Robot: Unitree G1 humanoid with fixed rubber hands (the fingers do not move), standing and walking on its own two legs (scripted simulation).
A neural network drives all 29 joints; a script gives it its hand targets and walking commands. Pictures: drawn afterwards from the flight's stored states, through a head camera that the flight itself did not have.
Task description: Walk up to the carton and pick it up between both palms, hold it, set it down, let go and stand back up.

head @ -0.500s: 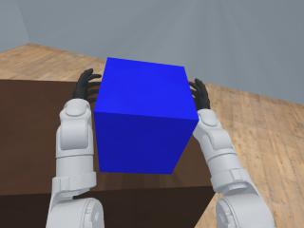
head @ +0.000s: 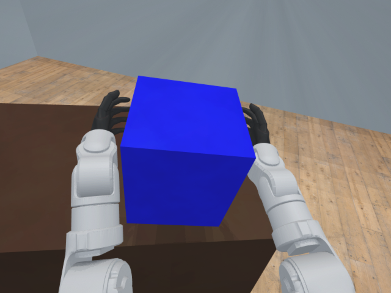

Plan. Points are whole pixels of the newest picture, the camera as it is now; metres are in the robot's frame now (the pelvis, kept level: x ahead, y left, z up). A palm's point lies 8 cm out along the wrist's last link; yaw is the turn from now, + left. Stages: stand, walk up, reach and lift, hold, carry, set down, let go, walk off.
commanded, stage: hold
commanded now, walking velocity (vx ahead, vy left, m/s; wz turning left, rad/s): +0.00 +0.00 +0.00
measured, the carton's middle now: (181, 156) +0.38 +0.01 +0.13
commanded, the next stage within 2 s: set down in 1.38 s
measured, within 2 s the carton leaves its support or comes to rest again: neither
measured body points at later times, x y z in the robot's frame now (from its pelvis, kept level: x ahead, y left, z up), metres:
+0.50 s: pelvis +0.00 +0.00 +0.00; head -0.05 +0.03 +0.45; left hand +0.38 +0.16 +0.21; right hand +0.38 -0.14 +0.19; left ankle +0.07 +0.14 -0.75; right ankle -0.03 -0.12 -0.75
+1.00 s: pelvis +0.00 +0.00 +0.00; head -0.06 +0.02 +0.45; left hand +0.37 +0.16 +0.22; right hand +0.38 -0.15 +0.20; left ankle +0.07 +0.14 -0.75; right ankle -0.03 -0.12 -0.75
